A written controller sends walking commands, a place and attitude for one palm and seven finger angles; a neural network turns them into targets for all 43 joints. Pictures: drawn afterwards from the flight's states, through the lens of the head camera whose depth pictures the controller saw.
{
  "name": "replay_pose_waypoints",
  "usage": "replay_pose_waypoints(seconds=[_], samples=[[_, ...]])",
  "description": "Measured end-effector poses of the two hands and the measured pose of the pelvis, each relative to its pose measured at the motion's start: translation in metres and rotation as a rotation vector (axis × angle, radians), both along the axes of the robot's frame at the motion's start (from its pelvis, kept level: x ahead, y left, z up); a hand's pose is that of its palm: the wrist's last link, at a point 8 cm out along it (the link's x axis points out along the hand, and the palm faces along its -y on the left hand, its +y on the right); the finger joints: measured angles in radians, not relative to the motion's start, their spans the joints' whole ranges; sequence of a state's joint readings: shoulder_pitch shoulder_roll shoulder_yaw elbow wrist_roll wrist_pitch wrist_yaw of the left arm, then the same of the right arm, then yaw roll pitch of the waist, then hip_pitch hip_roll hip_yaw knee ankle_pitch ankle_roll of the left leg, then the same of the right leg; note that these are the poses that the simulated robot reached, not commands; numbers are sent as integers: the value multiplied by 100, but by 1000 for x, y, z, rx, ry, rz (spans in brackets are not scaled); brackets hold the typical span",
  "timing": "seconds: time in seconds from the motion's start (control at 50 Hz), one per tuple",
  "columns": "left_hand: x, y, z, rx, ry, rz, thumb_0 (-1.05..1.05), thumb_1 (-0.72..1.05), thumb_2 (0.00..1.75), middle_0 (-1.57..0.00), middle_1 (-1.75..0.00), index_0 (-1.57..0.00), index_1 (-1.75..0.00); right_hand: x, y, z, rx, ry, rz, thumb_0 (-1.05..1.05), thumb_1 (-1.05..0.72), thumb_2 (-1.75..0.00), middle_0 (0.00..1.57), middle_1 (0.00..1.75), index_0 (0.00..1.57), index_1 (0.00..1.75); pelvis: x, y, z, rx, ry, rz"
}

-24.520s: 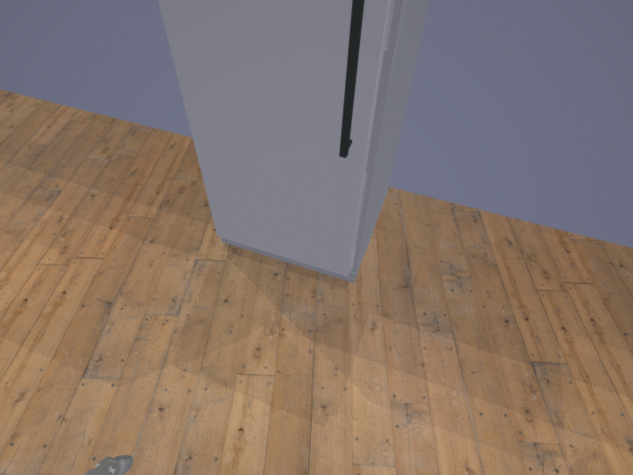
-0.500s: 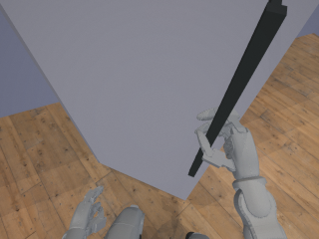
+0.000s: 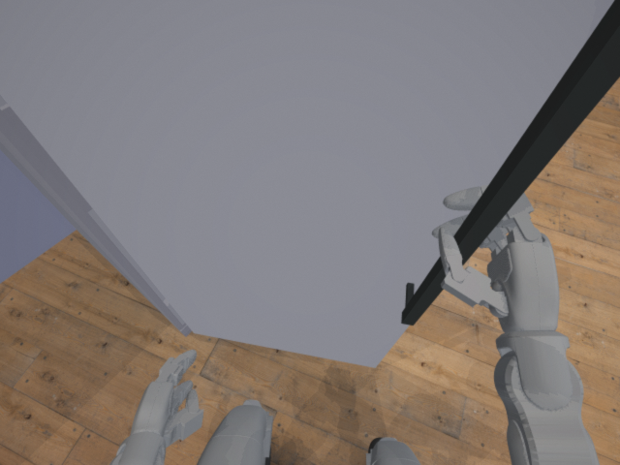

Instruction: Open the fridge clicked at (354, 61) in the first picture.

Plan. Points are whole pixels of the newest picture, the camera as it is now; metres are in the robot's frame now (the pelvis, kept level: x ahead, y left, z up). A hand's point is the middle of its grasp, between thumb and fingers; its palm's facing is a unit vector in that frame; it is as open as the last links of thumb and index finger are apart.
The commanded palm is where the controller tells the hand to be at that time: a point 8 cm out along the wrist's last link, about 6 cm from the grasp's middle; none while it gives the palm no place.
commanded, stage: walk backward, drawing the door open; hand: right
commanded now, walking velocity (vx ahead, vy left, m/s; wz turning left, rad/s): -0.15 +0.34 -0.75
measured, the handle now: (465, 222) +0.35 -0.13 +0.14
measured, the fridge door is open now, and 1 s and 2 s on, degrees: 60 69 66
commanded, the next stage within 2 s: stop walking and hold the door back in 0.08 s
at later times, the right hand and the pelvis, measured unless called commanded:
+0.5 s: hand (414, 347) +0.21 -0.07 +0.15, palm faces +0.42 +0.89 -0.18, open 5.4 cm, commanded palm +0.20 -0.13 +0.13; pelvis -0.09 +0.18 +0.01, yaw -16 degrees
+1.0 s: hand (429, 309) +0.25 -0.08 +0.15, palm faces +0.52 +0.82 -0.25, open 5.4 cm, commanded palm +0.22 -0.15 +0.13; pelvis -0.13 +0.25 +0.01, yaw -18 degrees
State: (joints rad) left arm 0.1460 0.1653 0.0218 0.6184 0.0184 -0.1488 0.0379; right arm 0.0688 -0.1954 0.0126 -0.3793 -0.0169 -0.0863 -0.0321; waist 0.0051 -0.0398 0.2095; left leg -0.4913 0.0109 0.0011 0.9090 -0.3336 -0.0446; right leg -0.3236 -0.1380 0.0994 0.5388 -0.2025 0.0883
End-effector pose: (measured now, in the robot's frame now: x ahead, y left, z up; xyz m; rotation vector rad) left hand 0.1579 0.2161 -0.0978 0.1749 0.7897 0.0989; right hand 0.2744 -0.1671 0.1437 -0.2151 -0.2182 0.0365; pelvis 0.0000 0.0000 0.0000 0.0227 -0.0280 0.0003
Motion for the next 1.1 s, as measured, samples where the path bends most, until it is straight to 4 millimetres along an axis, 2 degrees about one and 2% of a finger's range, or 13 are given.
replay_pose_waypoints(seconds=[0.12,0.28,0.4,0.48,0.54,0.58,0.7,0.76,0.8,0.9,0.98,1.04,1.1], samples=[[0,56,-23,-38,40,-58,1,90,89,-20,-30,-20,-30,-44,22,1,-40,3,-228,-3,-66,-82,45,140,26,139,-17,71,-11,-17,-7,-99],[11,114,5,60,8,-162,1,90,89,-20,-30,-20,-30,-98,49,4,-12,37,-368,-2,-67,-80,45,140,30,140,-34,130,6,-70,6,-233],[22,129,31,112,-43,-303,1,90,89,-20,-30,-19,-30,-105,61,5,55,3,-452,0,-69,-84,46,140,38,140,-57,164,11,-78,27,-288],[16,135,47,89,-97,-330,1,90,89,-20,-30,-20,-30,-103,62,9,49,14,-461,0,-71,-85,45,140,42,140,-82,181,12,-83,32,-289],[-2,145,49,61,-135,-316,1,90,89,-20,-30,-20,-30,-101,61,11,33,43,-464,0,-71,-84,45,140,43,140,-103,191,10,-64,11,-291],[-19,153,41,27,-126,-298,0,90,89,-20,-30,-20,-30,-100,60,16,-14,90,-476,-1,-69,-83,46,140,43,140,-113,199,11,-44,-7,-320],[-91,191,-12,22,130,-292,0,90,89,-20,-30,-20,-30,-96,59,20,-9,207,-554,-5,-67,-80,46,140,44,140,-122,230,5,-31,-12,-341],[-120,219,-44,37,235,-275,0,90,89,-20,-30,-20,-30,-92,60,19,3,200,-600,-5,-66,-80,45,140,44,140,-125,249,-12,-53,-10,-344],[-137,241,-53,47,282,-224,0,90,89,-20,-30,-20,-30,-91,61,18,4,219,-624,-6,-67,-80,45,140,45,140,-129,253,-10,-59,-23,-339],[-169,288,-43,92,331,-131,1,90,89,-20,-30,-20,-30,-84,58,19,19,286,-650,-9,-67,-78,45,140,45,140,-131,256,4,-101,-19,-330],[-183,316,-27,143,326,-83,1,90,89,-20,-30,-20,-30,-75,55,20,46,326,-654,-10,-67,-78,45,140,45,140,-131,254,12,-118,-9,-319],[-187,326,-16,183,309,-61,1,90,89,-20,-30,-20,-30,-67,52,20,67,332,-644,-9,-67,-79,45,140,45,140,-132,248,15,-122,-4,-310],[-186,324,-5,215,284,-51,1,90,89,-20,-30,-19,-30,-60,49,19,92,317,-618,-7,-67,-80,45,140,45,140,-133,239,16,-116,0,-299]])
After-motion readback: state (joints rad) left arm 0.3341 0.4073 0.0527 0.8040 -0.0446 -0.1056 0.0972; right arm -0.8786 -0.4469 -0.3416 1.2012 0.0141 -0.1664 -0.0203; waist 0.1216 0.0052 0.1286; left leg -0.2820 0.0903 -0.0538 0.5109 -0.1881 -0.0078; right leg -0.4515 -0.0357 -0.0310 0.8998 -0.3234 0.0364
